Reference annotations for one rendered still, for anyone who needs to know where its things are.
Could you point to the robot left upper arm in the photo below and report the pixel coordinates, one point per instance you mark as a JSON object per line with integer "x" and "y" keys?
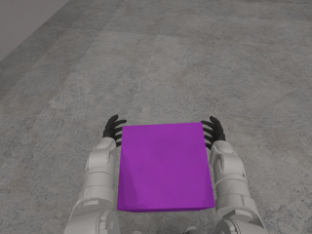
{"x": 100, "y": 221}

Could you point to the robot right upper arm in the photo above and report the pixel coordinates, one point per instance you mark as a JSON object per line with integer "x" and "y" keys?
{"x": 234, "y": 226}

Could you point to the right robot hand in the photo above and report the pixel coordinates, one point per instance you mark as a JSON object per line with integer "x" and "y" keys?
{"x": 216, "y": 132}

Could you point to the left robot forearm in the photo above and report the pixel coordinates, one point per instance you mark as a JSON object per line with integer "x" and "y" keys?
{"x": 97, "y": 190}

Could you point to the right robot forearm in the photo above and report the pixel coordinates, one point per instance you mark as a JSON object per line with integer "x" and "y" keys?
{"x": 233, "y": 198}

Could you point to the left robot hand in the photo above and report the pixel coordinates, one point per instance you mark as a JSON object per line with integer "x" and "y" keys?
{"x": 110, "y": 131}

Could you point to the right robot shin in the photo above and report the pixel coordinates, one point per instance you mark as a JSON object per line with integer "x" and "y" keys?
{"x": 190, "y": 228}

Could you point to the carton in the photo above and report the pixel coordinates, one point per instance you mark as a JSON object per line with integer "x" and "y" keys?
{"x": 164, "y": 168}

